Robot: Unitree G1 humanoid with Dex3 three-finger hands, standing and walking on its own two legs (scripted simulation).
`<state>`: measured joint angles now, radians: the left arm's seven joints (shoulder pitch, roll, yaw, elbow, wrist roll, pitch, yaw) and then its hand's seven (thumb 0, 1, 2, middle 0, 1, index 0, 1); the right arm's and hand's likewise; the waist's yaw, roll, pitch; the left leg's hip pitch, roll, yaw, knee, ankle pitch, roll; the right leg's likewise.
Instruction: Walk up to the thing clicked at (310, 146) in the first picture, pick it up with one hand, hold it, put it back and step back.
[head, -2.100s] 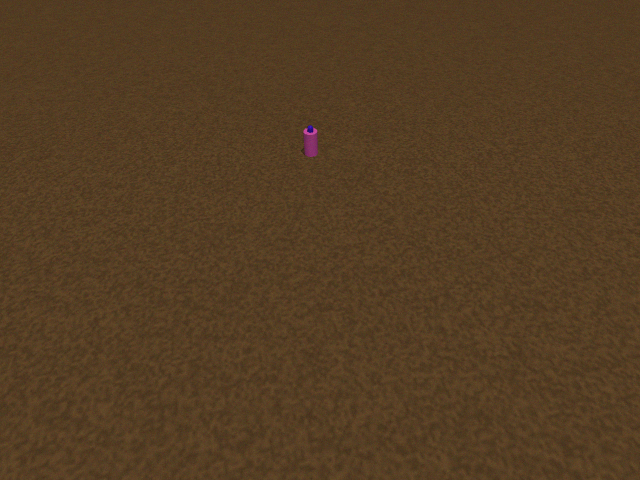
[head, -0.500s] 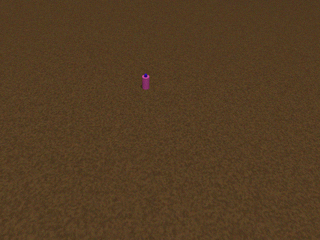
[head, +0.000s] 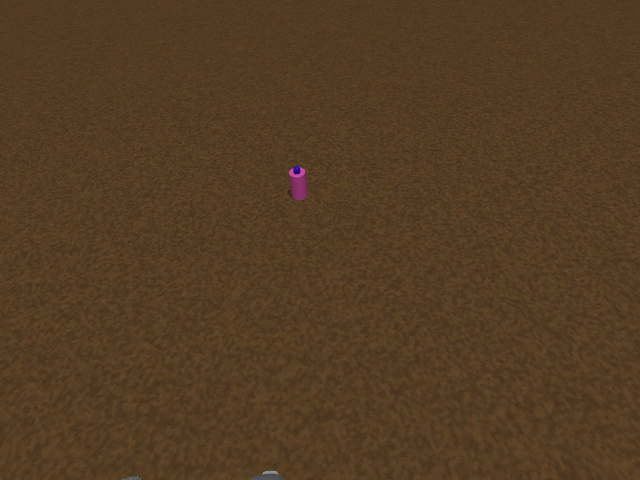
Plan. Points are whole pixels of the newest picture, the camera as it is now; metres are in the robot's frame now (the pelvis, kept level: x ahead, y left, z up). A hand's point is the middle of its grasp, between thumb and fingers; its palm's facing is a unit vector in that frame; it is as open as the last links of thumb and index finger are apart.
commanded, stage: walk up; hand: left
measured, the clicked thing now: (298, 181) +1.49 +0.21 -0.68
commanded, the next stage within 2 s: none
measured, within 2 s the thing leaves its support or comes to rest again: neither
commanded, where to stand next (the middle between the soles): +1.13 -0.01 m, yaw +0 degrees
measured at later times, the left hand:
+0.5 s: hand (167, 351) +0.36 +0.30 -0.14, palm faces -0.12 -0.94 -0.33, open 7.4 cm
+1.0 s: hand (210, 264) +0.55 +0.27 -0.14, palm faces +0.01 -0.93 -0.37, open 7.4 cm
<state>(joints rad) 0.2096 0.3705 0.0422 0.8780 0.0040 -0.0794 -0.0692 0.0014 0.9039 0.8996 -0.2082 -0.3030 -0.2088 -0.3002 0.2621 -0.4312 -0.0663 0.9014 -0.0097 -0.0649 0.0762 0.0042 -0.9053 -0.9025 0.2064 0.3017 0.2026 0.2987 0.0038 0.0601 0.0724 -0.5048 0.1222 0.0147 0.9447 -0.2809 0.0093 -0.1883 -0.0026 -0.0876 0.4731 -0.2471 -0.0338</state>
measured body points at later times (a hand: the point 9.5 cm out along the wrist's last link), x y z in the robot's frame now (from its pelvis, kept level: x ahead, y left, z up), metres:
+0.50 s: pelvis +0.28 +0.03 +0.00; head +0.29 +0.04 +0.45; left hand +0.37 +0.35 -0.11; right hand +0.30 -0.29 -0.10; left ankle +0.24 +0.15 -0.74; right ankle +0.41 -0.14 -0.69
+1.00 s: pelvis +0.51 -0.01 +0.00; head +0.53 -0.01 +0.45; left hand +0.55 +0.32 -0.11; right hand +0.61 -0.33 -0.11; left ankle +0.66 +0.13 -0.71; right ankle +0.47 -0.12 -0.74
